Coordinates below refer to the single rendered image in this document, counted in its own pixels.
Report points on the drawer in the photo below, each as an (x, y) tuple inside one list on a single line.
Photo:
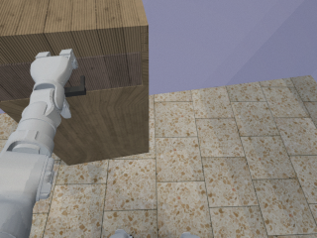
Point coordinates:
[(100, 72)]

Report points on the left robot forearm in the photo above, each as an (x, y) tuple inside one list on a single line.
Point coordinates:
[(37, 127)]

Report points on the left robot shin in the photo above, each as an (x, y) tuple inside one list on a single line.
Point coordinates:
[(120, 231)]

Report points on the cabinet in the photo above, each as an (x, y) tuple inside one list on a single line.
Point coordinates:
[(105, 123)]

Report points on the left robot hand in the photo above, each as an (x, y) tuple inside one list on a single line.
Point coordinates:
[(55, 68)]

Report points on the robot left upper arm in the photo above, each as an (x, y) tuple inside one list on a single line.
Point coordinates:
[(24, 179)]

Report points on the handle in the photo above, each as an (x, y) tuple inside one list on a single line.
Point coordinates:
[(76, 90)]

